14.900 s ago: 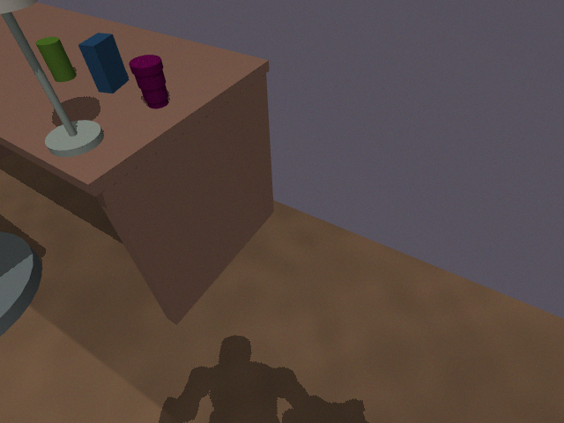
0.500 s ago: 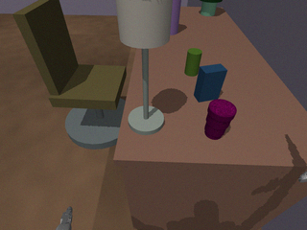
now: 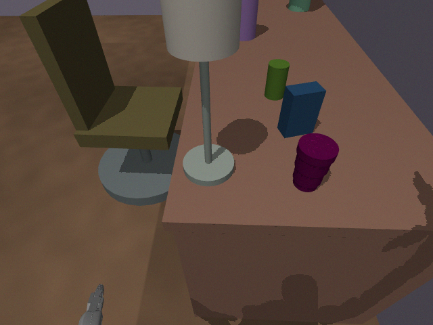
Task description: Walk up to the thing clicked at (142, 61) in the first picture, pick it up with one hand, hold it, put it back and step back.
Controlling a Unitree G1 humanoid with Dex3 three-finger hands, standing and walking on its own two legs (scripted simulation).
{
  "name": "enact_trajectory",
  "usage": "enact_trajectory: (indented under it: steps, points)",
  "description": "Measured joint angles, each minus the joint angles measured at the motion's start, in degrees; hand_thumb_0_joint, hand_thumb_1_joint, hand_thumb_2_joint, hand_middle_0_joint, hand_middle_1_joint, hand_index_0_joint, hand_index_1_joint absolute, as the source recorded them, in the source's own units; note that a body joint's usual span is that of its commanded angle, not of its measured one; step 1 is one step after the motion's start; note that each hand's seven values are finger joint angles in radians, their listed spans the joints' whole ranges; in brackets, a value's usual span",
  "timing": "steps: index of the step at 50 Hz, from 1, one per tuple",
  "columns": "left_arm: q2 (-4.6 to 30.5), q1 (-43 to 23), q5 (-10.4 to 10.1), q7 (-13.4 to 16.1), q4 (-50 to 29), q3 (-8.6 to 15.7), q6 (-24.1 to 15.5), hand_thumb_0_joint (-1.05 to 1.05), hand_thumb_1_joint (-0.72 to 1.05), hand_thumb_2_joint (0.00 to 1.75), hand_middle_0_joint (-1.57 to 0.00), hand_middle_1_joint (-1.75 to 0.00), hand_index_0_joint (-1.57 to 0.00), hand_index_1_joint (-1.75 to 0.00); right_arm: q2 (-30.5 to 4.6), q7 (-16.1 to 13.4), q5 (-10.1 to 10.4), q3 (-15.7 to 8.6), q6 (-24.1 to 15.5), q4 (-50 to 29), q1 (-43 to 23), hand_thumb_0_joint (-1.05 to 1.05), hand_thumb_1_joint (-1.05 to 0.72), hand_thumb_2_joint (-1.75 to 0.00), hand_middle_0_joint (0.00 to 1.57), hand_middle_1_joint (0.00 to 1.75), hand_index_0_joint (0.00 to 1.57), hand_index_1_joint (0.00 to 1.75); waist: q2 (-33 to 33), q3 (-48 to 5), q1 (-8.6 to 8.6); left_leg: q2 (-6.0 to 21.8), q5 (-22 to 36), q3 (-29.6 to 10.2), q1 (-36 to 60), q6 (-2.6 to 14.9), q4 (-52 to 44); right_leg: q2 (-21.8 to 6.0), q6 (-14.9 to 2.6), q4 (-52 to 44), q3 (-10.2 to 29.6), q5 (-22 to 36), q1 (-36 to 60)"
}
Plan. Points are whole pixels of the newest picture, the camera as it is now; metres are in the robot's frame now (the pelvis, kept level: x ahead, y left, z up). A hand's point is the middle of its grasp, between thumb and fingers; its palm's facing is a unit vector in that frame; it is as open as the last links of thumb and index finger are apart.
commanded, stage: go down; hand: right
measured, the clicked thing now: (311, 165) +0.47 -0.19 +0.03
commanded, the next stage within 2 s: approach in 1.88 s
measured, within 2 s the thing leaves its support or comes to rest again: neither
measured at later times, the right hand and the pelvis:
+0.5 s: hand out of the picture +0.36 -0.37 +0.16, palm faces +0.16 +0.99 -0.01, open 17.5 cm; pelvis +0.00 +0.00 -0.01, yaw +0 degrees
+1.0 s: hand out of the picture +0.38 -0.38 +0.16, palm faces +0.17 +0.99 +0.00, open 17.5 cm; pelvis +0.01 -0.01 -0.01, yaw +1 degrees
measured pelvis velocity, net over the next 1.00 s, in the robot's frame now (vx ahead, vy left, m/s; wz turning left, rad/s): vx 0.01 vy -0.01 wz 0.01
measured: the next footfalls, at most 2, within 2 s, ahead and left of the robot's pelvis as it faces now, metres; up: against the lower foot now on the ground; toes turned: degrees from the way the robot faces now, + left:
none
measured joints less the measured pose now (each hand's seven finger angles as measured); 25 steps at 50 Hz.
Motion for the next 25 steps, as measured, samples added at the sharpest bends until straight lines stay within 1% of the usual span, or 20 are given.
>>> enact_trajectory:
  steps: [9, 18, 25]
  points:
    - [0.9, 0.4, 0.3, 0.2, -0.4, -1.3, -0.5, -0.01, -0.54, 0.06, -0.06, -0.06, -0.06, -0.06, -3.5, 1.2, -1.3, -0.7, -2.3, 8.1, -5.5, -0.02, 0.54, -0.05, 0.05, 0.05, 0.05, 0.05, 0.6, 0.1, 1.01, -0.3, 0.0, -0.4, -3.5, 0.12, 1.6, -0.4, 0.05, 1.8, -0.4, -0.3, -3.4]
    - [1.0, -0.5, 0.5, 0.8, -0.6, -1.9, -0.8, -0.01, -0.55, 0.06, -0.06, -0.06, -0.06, -0.06, -5.9, 1.6, -2.2, -1.0, -3.7, 12.3, -8.2, -0.02, 0.55, -0.05, 0.05, 0.05, 0.05, 0.05, 1.0, -0.7, 1.92, -0.5, -0.4, -0.3, -5.3, 0.11, 2.3, -0.6, 0.03, 3.3, -0.3, -1.1, -5.6]
    - [0.7, -0.1, 0.6, 0.8, -1.6, -1.9, -1.2, 0.0, -0.55, 0.07, -0.06, -0.06, -0.06, -0.06, -7.0, 1.9, -2.3, -0.8, -3.9, 14.0, -9.2, -0.02, 0.54, -0.05, 0.05, 0.05, 0.05, 0.05, 0.9, -1.5, 2.24, -0.5, -0.7, -0.2, -6.1, -0.08, 2.6, -0.6, -0.13, 4.1, -0.1, -1.7, -6.6]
